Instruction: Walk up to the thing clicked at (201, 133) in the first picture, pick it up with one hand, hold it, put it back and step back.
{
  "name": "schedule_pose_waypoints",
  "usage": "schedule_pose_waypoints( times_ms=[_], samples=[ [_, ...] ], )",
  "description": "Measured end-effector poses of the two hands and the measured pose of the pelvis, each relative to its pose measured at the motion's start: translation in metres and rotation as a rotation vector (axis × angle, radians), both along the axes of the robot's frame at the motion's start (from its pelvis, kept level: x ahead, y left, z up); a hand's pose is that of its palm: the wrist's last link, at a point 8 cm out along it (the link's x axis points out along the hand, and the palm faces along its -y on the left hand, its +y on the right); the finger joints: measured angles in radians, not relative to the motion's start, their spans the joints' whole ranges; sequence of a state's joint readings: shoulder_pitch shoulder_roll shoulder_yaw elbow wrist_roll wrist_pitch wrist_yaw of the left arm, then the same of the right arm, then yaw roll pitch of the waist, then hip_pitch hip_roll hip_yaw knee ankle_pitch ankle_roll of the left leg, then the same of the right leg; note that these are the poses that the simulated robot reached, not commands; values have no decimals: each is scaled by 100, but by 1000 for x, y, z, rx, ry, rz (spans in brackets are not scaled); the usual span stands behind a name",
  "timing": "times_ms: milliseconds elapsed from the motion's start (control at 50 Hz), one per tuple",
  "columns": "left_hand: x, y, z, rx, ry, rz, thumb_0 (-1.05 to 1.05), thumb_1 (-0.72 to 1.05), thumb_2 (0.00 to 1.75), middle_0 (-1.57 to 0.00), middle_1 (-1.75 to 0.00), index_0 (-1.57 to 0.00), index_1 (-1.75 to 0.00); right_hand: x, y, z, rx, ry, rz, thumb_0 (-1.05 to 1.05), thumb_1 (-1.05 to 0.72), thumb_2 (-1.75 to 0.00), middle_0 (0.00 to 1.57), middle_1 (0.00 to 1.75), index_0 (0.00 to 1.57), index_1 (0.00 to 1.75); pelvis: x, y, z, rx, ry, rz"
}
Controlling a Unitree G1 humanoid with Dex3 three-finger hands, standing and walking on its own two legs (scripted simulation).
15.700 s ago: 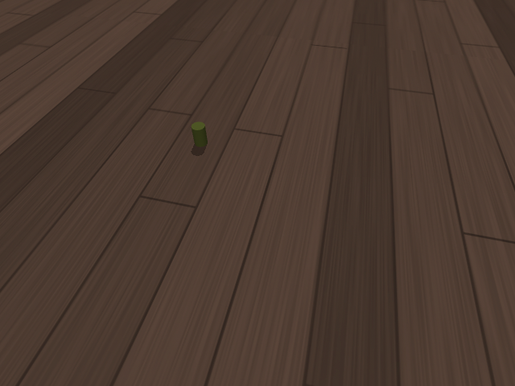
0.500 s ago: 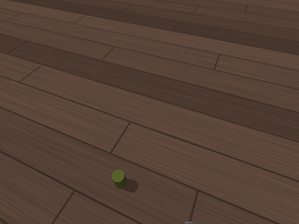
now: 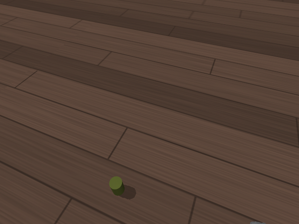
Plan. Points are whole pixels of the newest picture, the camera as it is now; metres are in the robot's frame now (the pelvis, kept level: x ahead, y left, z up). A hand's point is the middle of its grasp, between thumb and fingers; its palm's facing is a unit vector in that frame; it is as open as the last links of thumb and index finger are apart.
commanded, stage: walk up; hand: left
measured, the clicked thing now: (117, 186) +0.46 +0.23 -0.71
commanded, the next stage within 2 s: none
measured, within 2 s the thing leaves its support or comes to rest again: neither
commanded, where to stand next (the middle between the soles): +0.06 +0.01 m, yaw -2 degrees
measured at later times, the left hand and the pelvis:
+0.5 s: hand out of the picture +0.09 +0.24 -0.15, palm faces -0.03 -0.93 -0.36, open 7.3 cm; pelvis +0.00 -0.01 +0.00, yaw -1 degrees
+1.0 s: hand out of the picture +0.09 +0.30 -0.17, palm faces -0.06 -0.90 -0.43, open 7.3 cm; pelvis -0.05 +0.03 -0.02, yaw +0 degrees
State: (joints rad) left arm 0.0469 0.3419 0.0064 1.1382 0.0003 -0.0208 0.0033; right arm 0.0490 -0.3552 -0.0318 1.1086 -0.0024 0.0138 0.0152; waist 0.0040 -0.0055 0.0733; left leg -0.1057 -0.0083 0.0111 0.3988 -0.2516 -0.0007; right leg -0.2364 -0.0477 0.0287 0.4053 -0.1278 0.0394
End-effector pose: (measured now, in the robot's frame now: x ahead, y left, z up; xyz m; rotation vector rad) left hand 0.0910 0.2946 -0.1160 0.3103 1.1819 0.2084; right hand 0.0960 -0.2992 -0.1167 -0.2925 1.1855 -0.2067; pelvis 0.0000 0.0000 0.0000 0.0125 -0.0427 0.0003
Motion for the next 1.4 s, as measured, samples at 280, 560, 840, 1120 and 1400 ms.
schedule_pose_waypoints(
  times_ms=[280, 560, 840, 1120, 1400],
  samples=[
    [-3, -6, 4, 19, 34, -7, 1, 91, 90, -20, -30, -21, -30, -14, -6, -8, 24, 45, -19, 0, -91, -90, 20, 30, 21, 30, 2, -8, 2, 3, 2, -7],
    [-1, -14, 4, 14, 28, -16, 1, 91, 90, -20, -30, -21, -30, -30, -14, -9, 21, 70, -41, 0, -91, -90, 20, 30, 21, 30, 1, -12, 1, 2, 1, -16],
    [7, -1, -1, 29, 1, -20, 1, 91, 89, -21, -30, -21, -30, -41, -18, -10, -10, 88, -59, 0, -91, -90, 20, 30, 21, 30, -13, -6, -5, 3, 8, -17],
    [-25, 73, -27, 73, -12, -65, 1, 91, 90, -20, -30, -21, -30, -120, 28, -9, -87, 127, -46, 0, -91, -90, 20, 30, 20, 30, -67, 52, -27, 3, 11, -15],
    [-35, 62, -19, -16, 85, -112, 1, 91, 90, -20, -30, -21, -30, -167, 15, 32, -166, 78, -150, 0, -90, -90, 21, 30, 21, 31, -44, 41, -6, -9, -6, -79]
  ],
)
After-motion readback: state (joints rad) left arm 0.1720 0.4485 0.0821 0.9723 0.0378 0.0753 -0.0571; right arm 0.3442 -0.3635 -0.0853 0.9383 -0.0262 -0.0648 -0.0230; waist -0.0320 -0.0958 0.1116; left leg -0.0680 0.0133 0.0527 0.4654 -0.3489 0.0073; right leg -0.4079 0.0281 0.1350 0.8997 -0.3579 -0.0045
